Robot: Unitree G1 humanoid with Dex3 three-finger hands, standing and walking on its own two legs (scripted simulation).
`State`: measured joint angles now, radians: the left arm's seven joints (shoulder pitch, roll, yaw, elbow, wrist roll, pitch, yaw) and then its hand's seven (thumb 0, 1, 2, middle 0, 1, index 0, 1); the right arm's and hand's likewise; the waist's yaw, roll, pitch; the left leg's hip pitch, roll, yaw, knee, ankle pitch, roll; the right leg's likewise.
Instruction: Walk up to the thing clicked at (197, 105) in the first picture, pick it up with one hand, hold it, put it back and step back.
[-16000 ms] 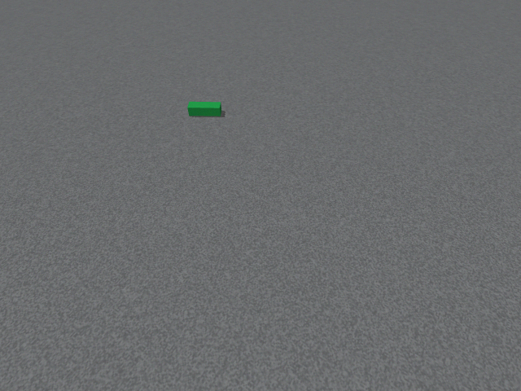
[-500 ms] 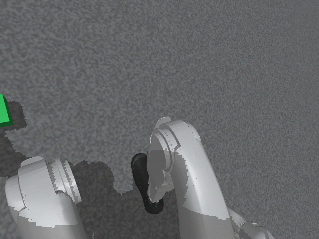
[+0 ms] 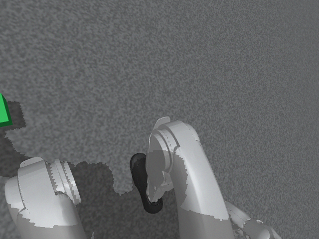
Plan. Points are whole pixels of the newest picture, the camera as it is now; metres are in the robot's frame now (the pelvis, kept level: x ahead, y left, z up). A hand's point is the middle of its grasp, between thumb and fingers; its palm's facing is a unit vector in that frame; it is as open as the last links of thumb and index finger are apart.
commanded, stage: close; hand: left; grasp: from above
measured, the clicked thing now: out of the picture +0.43 +0.32 -0.27
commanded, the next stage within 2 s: settle in 0.62 s
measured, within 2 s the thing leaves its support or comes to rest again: leaves its support in 1.08 s
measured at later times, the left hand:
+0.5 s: hand out of the picture +0.42 +0.32 -0.25, palm faces -0.47 -0.12 -0.87, open 10.3 cm
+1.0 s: hand out of the picture +0.42 +0.32 -0.24, palm faces -0.46 -0.13 -0.88, open 10.2 cm
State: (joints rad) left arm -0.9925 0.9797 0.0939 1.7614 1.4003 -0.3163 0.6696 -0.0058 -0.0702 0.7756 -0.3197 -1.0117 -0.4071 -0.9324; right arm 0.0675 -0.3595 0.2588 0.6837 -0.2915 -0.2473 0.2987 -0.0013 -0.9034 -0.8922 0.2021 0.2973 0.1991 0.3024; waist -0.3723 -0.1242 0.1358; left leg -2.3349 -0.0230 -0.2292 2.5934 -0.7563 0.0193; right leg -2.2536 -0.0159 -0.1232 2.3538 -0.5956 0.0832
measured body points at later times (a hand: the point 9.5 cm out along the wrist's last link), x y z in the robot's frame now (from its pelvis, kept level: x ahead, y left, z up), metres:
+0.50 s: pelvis +0.00 +0.00 +0.00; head +0.26 +0.14 +0.34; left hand +0.44 +0.32 -0.20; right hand +0.07 -0.26 -0.05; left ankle +0.06 +0.11 -0.26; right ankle +0.13 -0.14 -0.26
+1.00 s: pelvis +0.00 +0.00 +0.00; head +0.26 +0.14 +0.34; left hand +0.44 +0.33 -0.19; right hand +0.08 -0.26 -0.05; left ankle +0.06 +0.11 -0.26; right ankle +0.13 -0.14 -0.26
